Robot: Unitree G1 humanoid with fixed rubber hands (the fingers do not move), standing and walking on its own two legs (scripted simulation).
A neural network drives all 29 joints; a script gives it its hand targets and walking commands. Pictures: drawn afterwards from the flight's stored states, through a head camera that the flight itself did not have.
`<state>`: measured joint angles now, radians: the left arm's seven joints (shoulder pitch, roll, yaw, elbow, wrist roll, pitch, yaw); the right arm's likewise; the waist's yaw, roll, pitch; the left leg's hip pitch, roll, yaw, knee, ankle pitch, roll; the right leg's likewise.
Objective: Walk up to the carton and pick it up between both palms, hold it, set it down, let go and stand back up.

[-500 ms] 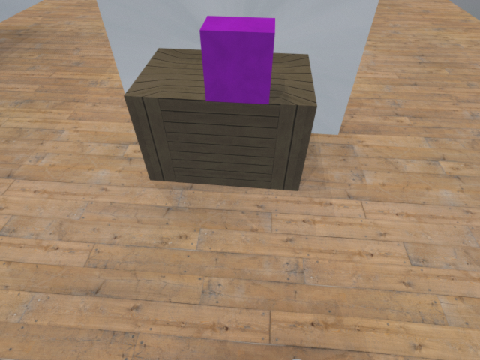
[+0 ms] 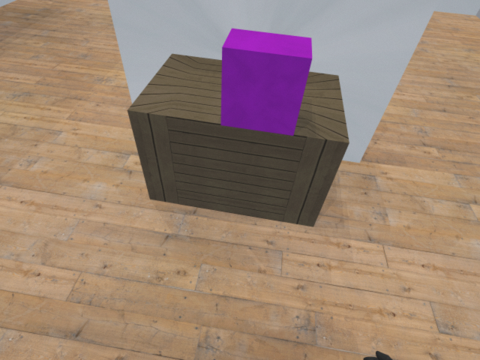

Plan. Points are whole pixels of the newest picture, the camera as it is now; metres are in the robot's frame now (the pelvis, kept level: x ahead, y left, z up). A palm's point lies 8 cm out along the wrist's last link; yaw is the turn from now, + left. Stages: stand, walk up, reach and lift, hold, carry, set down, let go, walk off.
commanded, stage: walk up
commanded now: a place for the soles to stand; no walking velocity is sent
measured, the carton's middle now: (263, 83) +1.03 -0.05 -0.04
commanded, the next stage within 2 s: none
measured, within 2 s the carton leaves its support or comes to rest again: neither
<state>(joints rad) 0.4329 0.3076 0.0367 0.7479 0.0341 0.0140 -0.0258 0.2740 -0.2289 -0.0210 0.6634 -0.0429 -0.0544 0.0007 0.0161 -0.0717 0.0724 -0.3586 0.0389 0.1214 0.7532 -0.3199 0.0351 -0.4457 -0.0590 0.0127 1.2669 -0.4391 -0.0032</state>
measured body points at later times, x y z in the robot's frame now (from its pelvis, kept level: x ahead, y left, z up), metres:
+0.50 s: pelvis +0.21 +0.00 +0.00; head +0.23 +0.00 +0.45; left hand +0.25 +0.28 -0.12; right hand +0.33 -0.26 -0.10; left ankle +0.31 +0.12 -0.70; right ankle +0.19 -0.14 -0.71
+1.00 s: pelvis +0.41 +0.00 +0.00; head +0.42 -0.01 +0.45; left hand +0.51 +0.26 -0.10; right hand +0.44 -0.28 -0.13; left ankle +0.39 +0.12 -0.65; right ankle +0.45 -0.12 -0.71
